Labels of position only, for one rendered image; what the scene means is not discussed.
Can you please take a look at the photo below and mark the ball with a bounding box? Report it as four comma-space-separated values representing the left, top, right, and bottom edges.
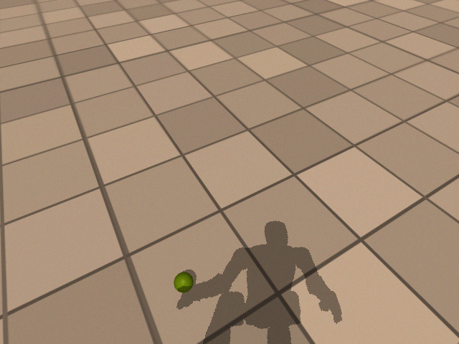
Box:
174, 272, 193, 292

